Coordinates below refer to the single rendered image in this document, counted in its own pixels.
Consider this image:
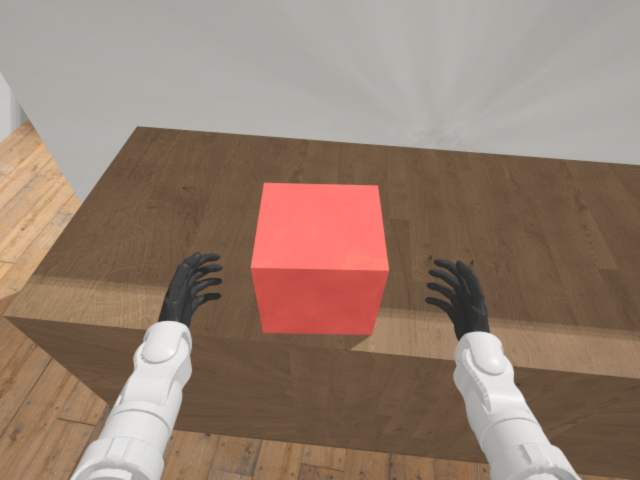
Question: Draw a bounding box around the carton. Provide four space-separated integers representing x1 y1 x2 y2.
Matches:
251 183 389 335

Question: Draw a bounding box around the left robot forearm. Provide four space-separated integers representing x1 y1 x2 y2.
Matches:
70 321 192 480

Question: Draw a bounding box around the right robot forearm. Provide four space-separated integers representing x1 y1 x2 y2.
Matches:
453 332 581 480

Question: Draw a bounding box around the right robot hand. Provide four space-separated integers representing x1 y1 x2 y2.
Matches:
425 259 490 341

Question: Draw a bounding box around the pedestal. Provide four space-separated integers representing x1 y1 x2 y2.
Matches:
3 126 640 480

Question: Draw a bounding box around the left robot hand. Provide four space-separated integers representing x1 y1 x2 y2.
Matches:
158 252 223 329

